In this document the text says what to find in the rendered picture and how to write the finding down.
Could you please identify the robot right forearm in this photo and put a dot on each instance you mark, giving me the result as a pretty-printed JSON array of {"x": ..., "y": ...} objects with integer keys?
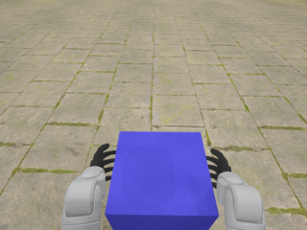
[{"x": 243, "y": 205}]

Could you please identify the robot left hand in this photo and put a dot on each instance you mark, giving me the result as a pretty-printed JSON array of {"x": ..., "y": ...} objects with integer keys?
[{"x": 99, "y": 156}]

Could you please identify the robot left forearm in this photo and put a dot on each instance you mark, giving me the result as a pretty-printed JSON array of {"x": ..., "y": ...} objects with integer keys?
[{"x": 82, "y": 205}]

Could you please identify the robot right hand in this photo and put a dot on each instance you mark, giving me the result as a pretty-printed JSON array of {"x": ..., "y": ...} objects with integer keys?
[{"x": 222, "y": 165}]

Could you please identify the carton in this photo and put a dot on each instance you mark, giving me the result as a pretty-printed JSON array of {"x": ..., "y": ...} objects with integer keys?
[{"x": 160, "y": 181}]

